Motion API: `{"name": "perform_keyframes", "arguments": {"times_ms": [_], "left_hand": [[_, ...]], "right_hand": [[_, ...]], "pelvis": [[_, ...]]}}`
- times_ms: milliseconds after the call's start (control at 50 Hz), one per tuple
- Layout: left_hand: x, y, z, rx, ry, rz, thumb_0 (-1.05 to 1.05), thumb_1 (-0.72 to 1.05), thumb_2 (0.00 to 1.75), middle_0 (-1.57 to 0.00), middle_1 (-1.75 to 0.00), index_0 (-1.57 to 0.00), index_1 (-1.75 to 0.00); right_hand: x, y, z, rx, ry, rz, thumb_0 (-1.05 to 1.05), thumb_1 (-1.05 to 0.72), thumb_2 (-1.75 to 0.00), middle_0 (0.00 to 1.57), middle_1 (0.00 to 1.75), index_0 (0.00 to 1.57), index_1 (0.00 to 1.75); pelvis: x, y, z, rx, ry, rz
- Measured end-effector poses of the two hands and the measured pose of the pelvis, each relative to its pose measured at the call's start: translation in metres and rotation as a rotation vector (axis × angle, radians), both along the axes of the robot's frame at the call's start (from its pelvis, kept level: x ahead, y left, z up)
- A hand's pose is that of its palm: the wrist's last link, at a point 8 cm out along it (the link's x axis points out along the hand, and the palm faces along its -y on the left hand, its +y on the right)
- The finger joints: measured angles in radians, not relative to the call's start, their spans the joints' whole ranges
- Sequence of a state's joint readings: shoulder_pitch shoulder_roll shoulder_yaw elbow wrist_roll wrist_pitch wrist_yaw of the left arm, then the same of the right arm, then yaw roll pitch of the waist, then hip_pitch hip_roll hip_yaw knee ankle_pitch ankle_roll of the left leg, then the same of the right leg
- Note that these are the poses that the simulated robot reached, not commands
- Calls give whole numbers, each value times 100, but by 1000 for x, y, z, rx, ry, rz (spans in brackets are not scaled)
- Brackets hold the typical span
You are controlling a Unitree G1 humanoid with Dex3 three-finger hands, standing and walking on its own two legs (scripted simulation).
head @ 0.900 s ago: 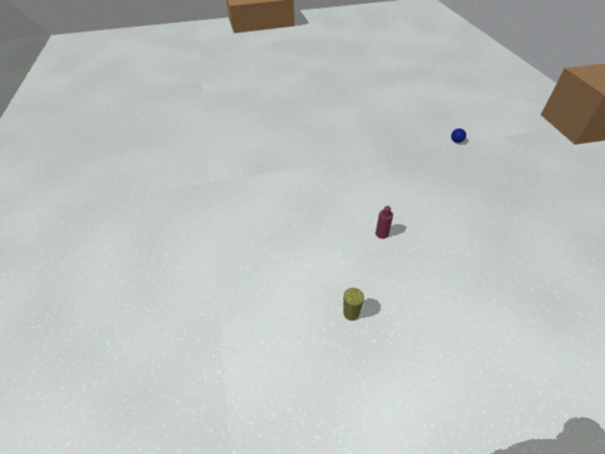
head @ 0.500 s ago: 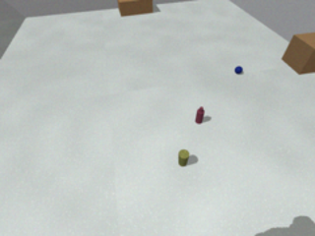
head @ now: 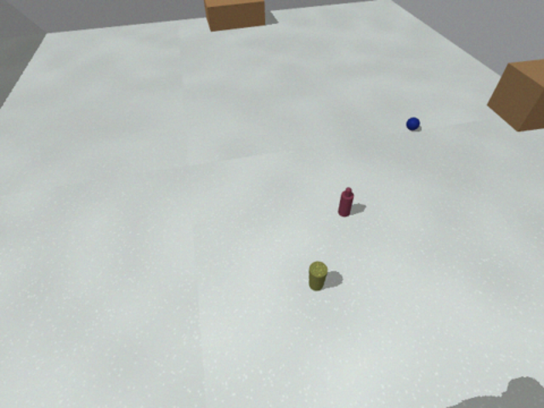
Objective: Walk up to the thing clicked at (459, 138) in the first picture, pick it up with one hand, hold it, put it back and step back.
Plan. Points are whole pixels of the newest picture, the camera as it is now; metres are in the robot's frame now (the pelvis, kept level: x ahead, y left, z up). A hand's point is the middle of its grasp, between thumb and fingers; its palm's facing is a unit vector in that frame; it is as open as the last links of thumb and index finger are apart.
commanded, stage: stand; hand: left
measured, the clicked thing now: (412, 123) +1.82 -0.86 -0.74
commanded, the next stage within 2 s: walk up in 0.22 s
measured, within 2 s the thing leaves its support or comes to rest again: neither
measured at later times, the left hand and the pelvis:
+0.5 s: hand out of the picture +0.18 +0.23 -0.13, palm faces -0.20 -0.91 -0.37, open 7.4 cm; pelvis +0.04 -0.05 -0.01, yaw -11 degrees
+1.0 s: hand (241, 290) +0.40 +0.09 -0.18, palm faces -0.37 -0.87 -0.32, open 7.4 cm; pelvis +0.27 -0.15 -0.03, yaw -22 degrees
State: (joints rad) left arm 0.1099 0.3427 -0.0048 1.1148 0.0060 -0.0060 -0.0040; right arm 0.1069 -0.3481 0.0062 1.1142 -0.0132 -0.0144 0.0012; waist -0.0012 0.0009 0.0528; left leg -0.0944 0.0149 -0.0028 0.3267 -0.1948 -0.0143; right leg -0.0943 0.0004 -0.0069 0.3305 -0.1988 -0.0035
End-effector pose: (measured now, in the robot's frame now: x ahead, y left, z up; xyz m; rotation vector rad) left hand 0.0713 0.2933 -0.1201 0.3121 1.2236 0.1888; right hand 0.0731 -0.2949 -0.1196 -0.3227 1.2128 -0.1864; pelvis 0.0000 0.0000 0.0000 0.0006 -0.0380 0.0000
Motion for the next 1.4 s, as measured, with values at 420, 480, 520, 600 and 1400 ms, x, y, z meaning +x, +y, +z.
{"name": "perform_keyframes", "arguments": {"times_ms": [420,480,520,600,1400], "left_hand": [[55,-2,16,0,-7,-147,1,90,90,-20,-30,-20,-30],[93,-17,23,21,-40,-194,1,90,90,-20,-29,-20,-30],[119,-31,25,42,-66,-225,1,90,90,-20,-29,-20,-30],[165,-68,17,84,-152,-251,0,90,90,-20,-29,-20,-30],[675,-360,21,-43,-222,-688,0,90,90,-20,-29,-20,-30]], "right_hand": [[-28,-66,16,-74,-122,-138,0,-90,-90,21,30,21,30],[-34,-100,13,-102,-110,-179,0,-90,-90,20,30,21,30],[-35,-125,7,-114,-104,-208,0,-90,-90,20,30,21,30],[-22,-169,-16,-128,-74,-245,0,-90,-90,20,30,21,30],[208,-248,-7,-37,40,-570,0,-90,-90,20,30,21,30]], "pelvis": [[21,-26,-6,22,11,-145],[37,-46,-11,26,-2,-183],[51,-63,-19,31,-8,-207],[76,-100,-40,10,-11,-234],[461,-264,-25,36,4,-503]]}}
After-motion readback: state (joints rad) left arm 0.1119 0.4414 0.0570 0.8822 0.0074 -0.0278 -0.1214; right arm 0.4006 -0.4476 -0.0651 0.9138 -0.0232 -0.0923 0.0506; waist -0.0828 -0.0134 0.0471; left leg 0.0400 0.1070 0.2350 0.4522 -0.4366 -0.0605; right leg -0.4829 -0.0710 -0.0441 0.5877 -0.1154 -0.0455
